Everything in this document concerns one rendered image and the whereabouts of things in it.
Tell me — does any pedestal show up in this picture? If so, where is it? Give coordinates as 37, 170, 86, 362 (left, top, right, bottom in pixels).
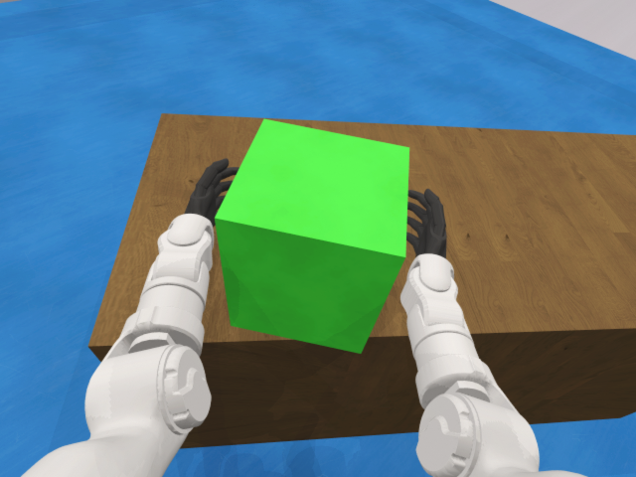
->
88, 113, 636, 449

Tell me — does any carton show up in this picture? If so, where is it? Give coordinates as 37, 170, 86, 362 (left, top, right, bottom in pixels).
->
215, 119, 409, 354

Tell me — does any right robot upper arm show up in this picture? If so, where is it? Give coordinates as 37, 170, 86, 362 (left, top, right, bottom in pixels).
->
416, 392, 587, 477

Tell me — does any robot left forearm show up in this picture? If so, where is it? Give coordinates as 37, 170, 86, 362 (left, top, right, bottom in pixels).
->
84, 214, 214, 432

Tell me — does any robot right hand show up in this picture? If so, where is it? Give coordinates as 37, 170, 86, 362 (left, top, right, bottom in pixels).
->
406, 189, 447, 258

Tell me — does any robot right forearm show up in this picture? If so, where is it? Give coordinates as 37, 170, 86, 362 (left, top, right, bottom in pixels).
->
400, 253, 540, 456

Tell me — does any robot left hand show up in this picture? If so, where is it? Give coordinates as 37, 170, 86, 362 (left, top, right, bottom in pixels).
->
185, 158, 239, 228

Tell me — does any left robot upper arm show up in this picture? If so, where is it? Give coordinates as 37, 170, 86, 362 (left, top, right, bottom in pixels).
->
21, 344, 212, 477

